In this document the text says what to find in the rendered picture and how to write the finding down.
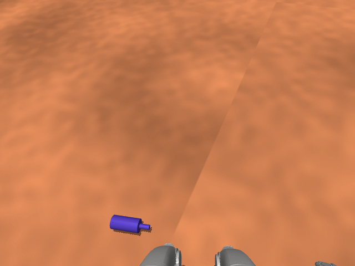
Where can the bottle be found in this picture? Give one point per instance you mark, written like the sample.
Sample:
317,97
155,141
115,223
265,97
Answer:
128,224

